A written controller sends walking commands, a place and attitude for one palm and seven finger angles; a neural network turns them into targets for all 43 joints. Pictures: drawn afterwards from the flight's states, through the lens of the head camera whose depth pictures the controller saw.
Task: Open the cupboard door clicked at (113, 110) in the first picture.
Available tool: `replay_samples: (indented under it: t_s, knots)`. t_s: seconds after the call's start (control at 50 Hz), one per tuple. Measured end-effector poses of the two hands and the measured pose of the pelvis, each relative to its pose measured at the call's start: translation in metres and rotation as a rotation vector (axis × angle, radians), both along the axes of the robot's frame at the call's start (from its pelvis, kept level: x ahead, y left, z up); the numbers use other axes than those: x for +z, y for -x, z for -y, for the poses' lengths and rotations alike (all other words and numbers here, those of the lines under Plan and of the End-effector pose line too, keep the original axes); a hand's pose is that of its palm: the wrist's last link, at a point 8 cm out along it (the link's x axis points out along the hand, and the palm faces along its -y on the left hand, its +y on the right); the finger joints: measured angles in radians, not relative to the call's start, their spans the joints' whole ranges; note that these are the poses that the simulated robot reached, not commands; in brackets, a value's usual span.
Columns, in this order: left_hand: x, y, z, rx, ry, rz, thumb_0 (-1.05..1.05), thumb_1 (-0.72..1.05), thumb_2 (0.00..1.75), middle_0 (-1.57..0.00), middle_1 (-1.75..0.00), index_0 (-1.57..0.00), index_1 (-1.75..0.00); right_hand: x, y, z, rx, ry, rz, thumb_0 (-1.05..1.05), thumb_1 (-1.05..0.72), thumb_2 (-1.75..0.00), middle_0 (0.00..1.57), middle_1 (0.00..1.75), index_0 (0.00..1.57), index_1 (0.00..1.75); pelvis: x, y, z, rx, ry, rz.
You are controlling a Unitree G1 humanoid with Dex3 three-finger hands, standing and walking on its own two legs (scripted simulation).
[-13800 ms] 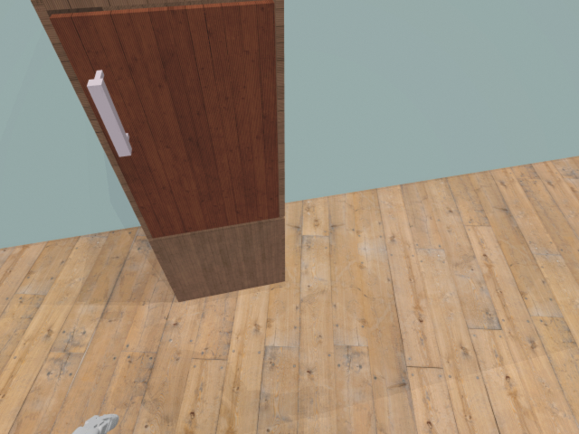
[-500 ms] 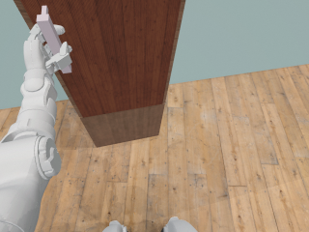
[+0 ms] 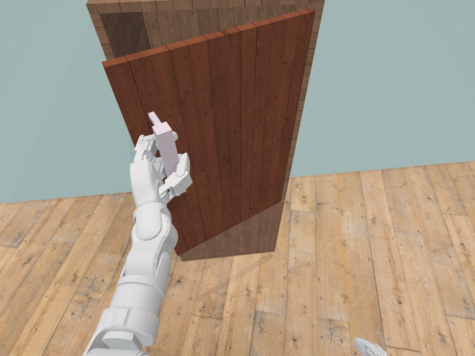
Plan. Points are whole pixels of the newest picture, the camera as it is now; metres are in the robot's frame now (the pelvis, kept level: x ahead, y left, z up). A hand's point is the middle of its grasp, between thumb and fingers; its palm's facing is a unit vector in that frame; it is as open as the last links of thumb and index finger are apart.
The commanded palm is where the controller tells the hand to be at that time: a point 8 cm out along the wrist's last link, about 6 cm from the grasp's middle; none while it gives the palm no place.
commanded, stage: pull the door open along its arc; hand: left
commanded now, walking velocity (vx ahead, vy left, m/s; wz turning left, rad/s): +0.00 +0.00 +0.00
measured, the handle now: (166, 155) +0.44 +0.13 +0.11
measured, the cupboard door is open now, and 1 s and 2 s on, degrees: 25 42 43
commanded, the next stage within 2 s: open thumb and fingers to let go in 0.36 s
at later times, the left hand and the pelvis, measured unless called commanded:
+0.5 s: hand (236, 210) +0.31 +0.01 +0.12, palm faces +0.36 -0.93 -0.05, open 7.0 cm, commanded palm +0.27 +0.05 +0.10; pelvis +0.00 -0.05 +0.01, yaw +5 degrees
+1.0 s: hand (217, 209) +0.32 +0.04 +0.11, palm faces +0.45 -0.89 -0.04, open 12.9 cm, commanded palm +0.27 +0.06 +0.10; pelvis -0.01 -0.04 +0.01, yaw +5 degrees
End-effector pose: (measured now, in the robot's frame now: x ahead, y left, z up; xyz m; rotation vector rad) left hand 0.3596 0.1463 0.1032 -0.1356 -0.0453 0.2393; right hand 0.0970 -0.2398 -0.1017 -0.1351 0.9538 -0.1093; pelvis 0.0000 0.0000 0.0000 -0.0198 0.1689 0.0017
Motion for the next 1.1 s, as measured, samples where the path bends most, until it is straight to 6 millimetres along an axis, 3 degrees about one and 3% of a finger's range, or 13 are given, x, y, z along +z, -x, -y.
replay_samples:
  t_s: [0.16, 0.32, 0.46, 0.58, 0.68, 0.96, 1.1]
  knots:
    - [0.008, 0.054, 0.057, 0.084, -0.047, -0.064, 0.04, 0.60, 0.67, -0.31, -1.31, -0.33, -1.31, 0.023, -0.067, -0.017, 0.105, -0.043, 0.175, 0.01, -0.91, -0.90, 0.20, 0.30, 0.20, 0.29, 0.004, 0.002, 0.013, 0.017, -0.018, 0.069]
    - [0.014, 0.083, 0.090, 0.039, -0.117, -0.115, 0.03, 0.62, 0.69, -0.27, -1.20, -0.28, -1.27, 0.035, -0.090, -0.013, 0.129, -0.082, 0.204, 0.01, -0.91, -0.90, 0.20, 0.30, 0.20, 0.29, 0.008, -0.003, 0.034, 0.035, -0.025, 0.130]
    - [0.016, 0.087, 0.097, 0.086, -0.150, -0.131, 0.02, 0.61, 0.75, -0.27, -1.17, -0.27, -1.26, 0.023, -0.092, 0.005, 0.159, -0.057, 0.147, 0.01, -0.91, -0.90, 0.20, 0.30, 0.20, 0.29, 0.008, -0.005, 0.048, 0.073, -0.031, 0.153]
    - [0.015, 0.076, 0.087, 0.202, -0.151, -0.137, 0.02, 0.57, 0.85, -0.27, -1.17, -0.26, -1.24, 0.009, -0.086, 0.015, 0.183, -0.020, 0.079, 0.01, -0.91, -0.90, 0.20, 0.30, 0.19, 0.29, 0.007, 0.001, 0.055, 0.095, -0.041, 0.133]
    - [0.011, 0.075, 0.081, 0.251, -0.169, -0.143, 0.02, 0.49, 0.80, -0.31, -1.21, -0.30, -1.25, 0.003, -0.078, 0.016, 0.181, -0.032, 0.066, 0.01, -0.91, -0.90, 0.20, 0.30, 0.19, 0.29, 0.006, 0.003, 0.057, 0.095, -0.046, 0.111]
    - [0.009, 0.084, 0.073, 0.231, -0.149, -0.114, 0.00, -0.22, 0.43, -0.30, -1.20, -0.31, -1.21, 0.004, -0.062, 0.010, 0.147, -0.018, 0.078, 0.01, -0.91, -0.90, 0.20, 0.30, 0.19, 0.29, 0.005, 0.010, 0.047, 0.087, -0.038, 0.122]
    - [0.008, 0.083, 0.068, 0.216, -0.153, -0.107, -0.01, -0.42, 0.34, -0.27, -1.05, -0.28, -1.05, 0.008, -0.061, -0.001, 0.151, -0.003, 0.099, 0.01, -0.91, -0.90, 0.20, 0.30, 0.19, 0.29, 0.004, 0.018, 0.034, 0.084, -0.028, 0.123]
